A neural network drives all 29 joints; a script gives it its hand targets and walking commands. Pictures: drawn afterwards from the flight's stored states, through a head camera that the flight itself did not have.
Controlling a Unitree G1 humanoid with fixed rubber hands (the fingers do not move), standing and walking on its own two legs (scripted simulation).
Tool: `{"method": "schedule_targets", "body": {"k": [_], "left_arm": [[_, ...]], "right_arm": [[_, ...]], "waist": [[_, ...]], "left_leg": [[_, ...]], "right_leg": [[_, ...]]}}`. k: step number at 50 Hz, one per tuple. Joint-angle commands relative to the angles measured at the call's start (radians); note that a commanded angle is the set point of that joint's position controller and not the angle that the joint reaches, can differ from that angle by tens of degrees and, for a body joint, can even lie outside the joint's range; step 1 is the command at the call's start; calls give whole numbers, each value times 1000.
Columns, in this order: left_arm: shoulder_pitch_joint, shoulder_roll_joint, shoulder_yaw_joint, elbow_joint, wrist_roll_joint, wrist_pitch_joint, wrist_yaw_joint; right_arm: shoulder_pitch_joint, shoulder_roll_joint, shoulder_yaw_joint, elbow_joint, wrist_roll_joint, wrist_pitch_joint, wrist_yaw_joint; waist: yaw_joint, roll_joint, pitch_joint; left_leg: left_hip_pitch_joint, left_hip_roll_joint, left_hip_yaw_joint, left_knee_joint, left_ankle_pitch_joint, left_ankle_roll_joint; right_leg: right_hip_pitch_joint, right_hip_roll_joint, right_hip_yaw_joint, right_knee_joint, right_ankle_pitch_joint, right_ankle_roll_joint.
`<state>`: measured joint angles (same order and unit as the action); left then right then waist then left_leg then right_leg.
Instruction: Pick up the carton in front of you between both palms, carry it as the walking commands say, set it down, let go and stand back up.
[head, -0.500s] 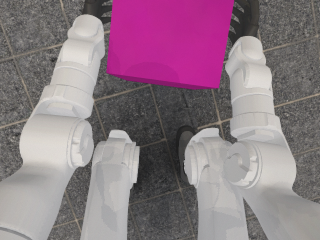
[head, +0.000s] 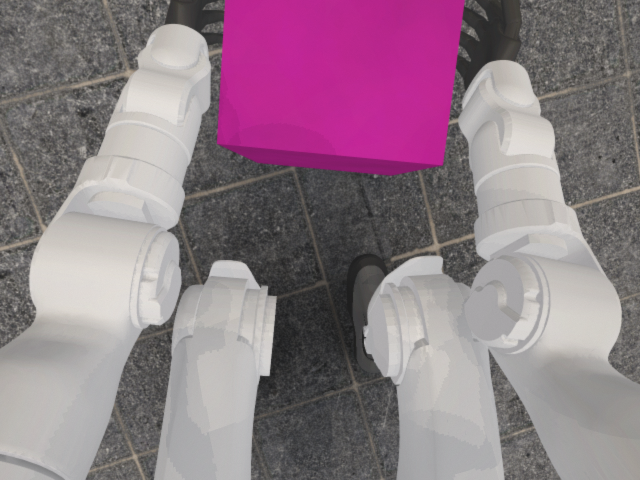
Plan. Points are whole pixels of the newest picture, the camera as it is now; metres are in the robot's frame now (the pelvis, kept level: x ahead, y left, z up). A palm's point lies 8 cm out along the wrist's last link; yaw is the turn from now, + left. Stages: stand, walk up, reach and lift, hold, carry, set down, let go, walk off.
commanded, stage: set down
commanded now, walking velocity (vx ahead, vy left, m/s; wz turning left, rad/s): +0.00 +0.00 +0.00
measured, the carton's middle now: (334, 80) +0.52 -0.03 -0.22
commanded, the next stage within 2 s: let go in 1.98 s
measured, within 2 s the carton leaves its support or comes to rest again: rests again in 0.50 s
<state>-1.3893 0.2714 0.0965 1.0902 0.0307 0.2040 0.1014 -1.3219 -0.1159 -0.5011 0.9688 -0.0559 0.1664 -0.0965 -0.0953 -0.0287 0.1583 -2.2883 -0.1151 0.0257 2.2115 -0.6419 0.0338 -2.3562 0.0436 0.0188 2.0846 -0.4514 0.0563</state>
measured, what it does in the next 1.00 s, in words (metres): stands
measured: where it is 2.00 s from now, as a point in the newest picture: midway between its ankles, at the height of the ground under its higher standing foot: (307, 351)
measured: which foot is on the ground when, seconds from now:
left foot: down 0.00-1.00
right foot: down 0.00-1.00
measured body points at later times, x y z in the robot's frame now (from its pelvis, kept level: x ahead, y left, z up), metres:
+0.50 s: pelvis +0.00 +0.00 -0.01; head +0.35 +0.03 +0.26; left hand +0.55 +0.12 -0.18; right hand +0.53 -0.19 -0.16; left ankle +0.08 +0.09 -0.34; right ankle +0.14 -0.13 -0.34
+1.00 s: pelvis +0.00 -0.01 +0.00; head +0.36 +0.02 +0.26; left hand +0.57 +0.18 -0.17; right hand +0.52 -0.22 -0.16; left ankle +0.08 +0.09 -0.34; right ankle +0.14 -0.13 -0.34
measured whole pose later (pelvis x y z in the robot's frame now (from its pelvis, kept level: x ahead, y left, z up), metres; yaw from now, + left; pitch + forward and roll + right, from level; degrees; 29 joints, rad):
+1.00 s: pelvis +0.00 -0.01 +0.00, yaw +0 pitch +37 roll -3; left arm -1.41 0.49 -0.04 1.09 -0.19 0.08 0.03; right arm -1.30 -0.29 -0.25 1.06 0.24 0.02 -0.12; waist -0.07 -0.03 0.31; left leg -2.23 -0.11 0.00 2.26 -0.67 0.01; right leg -2.30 0.04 -0.02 2.12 -0.46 0.03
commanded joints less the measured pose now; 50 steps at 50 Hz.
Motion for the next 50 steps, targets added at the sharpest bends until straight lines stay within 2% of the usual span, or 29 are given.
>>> {"method": "schedule_targets", "body": {"k": [1, 3, 4, 5, 6, 7, 9, 11, 12, 13, 14, 15, 16, 18, 21, 22, 23, 24, 26, 27, 30, 31, 32, 35, 37, 38, 42, 45, 50], "left_arm": [[-529, -811, -133, -144, -13, -76, -236], [-596, -805, -141, -167, -14, -74, -240], [-596, -789, -153, -186, -11, -79, -238], [-564, -790, -158, -168, -27, -78, -242], [-529, -763, -132, -143, -7, -80, -243], [-594, -800, -147, -174, -36, -89, -258], [-566, -783, -144, -188, -18, -99, -248], [-609, -763, -170, -208, -61, -105, -246], [-532, -725, -145, -174, -15, -103, -251], [-531, -758, -187, -138, -33, -98, -252], [-535, -718, -127, -180, 7, -100, -250], [-464, -683, -116, -106, 30, -81, -250], [-486, -681, -107, -150, 41, -83, -252], [-510, -683, -128, -139, 10, -85, -245], [-416, -618, -47, -47, 85, -70, -242], [-462, -633, -98, -123, 40, -77, -240], [-504, -577, -92, -127, 63, -74, -225], [-521, -581, -48, -104, 50, -74, -229], [-508, -584, -95, -95, 41, -66, -232], [-480, -520, -94, -116, 55, -73, -224], [-478, -371, 20, -68, 71, -91, -186], [-457, -245, 10, -69, 71, -100, -166], [-435, -208, -14, -48, 67, -106, -149], [-297, 197, 100, -44, 80, -136, -41], [-364, 225, 34, -40, 24, -140, -31], [-367, 175, -63, -47, -100, -156, -37], [-309, 266, -84, -14, -116, -175, -45], [-344, 221, -157, -94, -220, -178, -68], [-383, 312, -110, -214, -235, -143, -68]], "right_arm": [[-380, 874, 271, 78, 13, 28, 252], [-424, 856, 267, 66, 0, 29, 257], [-433, 860, 244, 66, 27, 14, 252], [-415, 839, 273, 47, 28, 9, 247], [-430, 827, 304, 8, 59, 2, 248], [-395, 849, 265, 42, 20, 5, 251], [-440, 827, 279, 56, 64, -4, 254], [-403, 812, 282, 66, 49, -22, 241], [-354, 863, 288, 86, 57, -11, 238], [-382, 800, 262, 87, 58, -26, 235], [-399, 788, 281, 61, 66, -26, 233], [-368, 741, 252, 140, 47, -17, 230], [-414, 748, 281, 72, 74, -31, 227], [-367, 714, 244, 107, 46, -30, 218], [-369, 676, 194, 158, 10, -23, 236], [-337, 681, 195, 147, 33, -29, 234], [-391, 602, 189, 116, 54, -40, 232], [-386, 614, 162, 115, -1, -31, 224], [-324, 572, 141, 200, -5, -34, 219], [-355, 540, 175, 127, 24, -42, 215], [-343, 345, 119, 157, -11, -64, 176], [-336, 332, 129, 152, 37, -74, 160], [-246, 262, 103, 162, 13, -86, 138], [-108, -136, 63, 203, 49, -134, 30], [-206, -285, 49, 144, 121, -166, -11], [-198, -192, 156, 128, 170, -184, -12], [-222, -251, 252, 133, 278, -182, -15], [-219, -298, 234, 52, 294, -205, -4], [-158, -339, 253, -73, 305, -156, -34]], "waist": [[69, 142, -818], [-2, 117, -870], [47, 156, -869], [17, 134, -851], [122, 149, -869], [9, 98, -865], [81, 124, -884], [-7, 67, -873], [72, 87, -848], [49, 166, -837], [114, 151, -775], [68, 162, -730], [130, 148, -741], [59, 156, -733], [108, 109, -657], [23, 107, -687], [77, 170, -664], [37, 90, -644], [-23, 159, -618], [70, 143, -647], [25, 124, -616], [96, 60, -635], [48, 107, -652], [63, 80, -690], [45, 185, -757], [-31, 127, -817], [65, 141, -854], [-62, 147, -965], [-62, 163, -1207]], "left_leg": [[344, -22, -59, -279, 240, -16], [351, -19, -56, -281, 223, -18], [372, -22, -45, -269, 232, -13], [359, -20, -49, -260, 267, -21], [342, -16, -38, -263, 245, -8], [354, -11, -54, -230, 290, -9], [398, -12, -56, -219, 344, -11], [324, 7, -98, -242, 350, -21], [299, 1, -71, -217, 326, -4], [359, 5, -73, -222, 348, -20], [316, -3, -48, -228, 276, -7], [336, 3, -71, -242, 266, -22], [353, -9, -57, -239, 290, -8], [336, 11, -94, -235, 275, -17], [332, 6, -87, -238, 237, -8], [326, 4, -98, -230, 205, -2], [314, 19, -100, -229, 203, -11], [302, -10, -108, -253, 195, 7], [309, 8, -117, -247, 175, -18], [385, 1, -95, -228, 237, -17], [289, 20, -103, -216, 230, -28], [360, 32, -110, -217, 256, -20], [353, 41, -109, -213, 255, -21], [321, 47, -71, -234, 237, -48], [453, 81, -95, -232, 260, -55], [440, 82, -94, -210, 293, -56], [413, 98, -90, -206, 311, -51], [474, 98, -101, -205, 329, -55], [577, 93, -52, -235, 300, -66]], "right_leg": [[508, 60, -67, -28, 180, -35], [558, 73, -64, -60, 173, -40], [530, 64, -69, -36, 165, -42], [574, 68, -70, -41, 224, -33], [563, 72, -51, -28, 200, -27], [569, 78, -53, -32, 220, -43], [576, 71, -41, -14, 260, -29], [575, 60, -62, 0, 339, -31], [581, 66, -32, 4, 317, -42], [616, 64, -35, 17, 310, -45], [535, 71, -39, -12, 226, -32], [523, 70, -53, -5, 203, -38], [507, 88, -42, -19, 220, -34], [553, 61, -43, 15, 228, -41], [514, 69, -40, 10, 171, -37], [543, 79, -50, -7, 175, -44], [471, 54, -37, 25, 171, -33], [488, 72, -54, 5, 160, -41], [518, 59, -51, 0, 146, -55], [453, 69, -47, 4, 144, -41], [524, 47, -21, -4, 206, -45], [572, 40, -25, 9, 226, -26], [600, 29, -26, 19, 228, -32], [630, 28, -25, -10, 258, -17], [568, -2, -58, 6, 244, -5], [651, 1, -63, 15, 320, -12], [666, -24, -29, 17, 318, -22], [673, -28, -60, 13, 357, -24], [890, -36, -49, -59, 396, -37]]}}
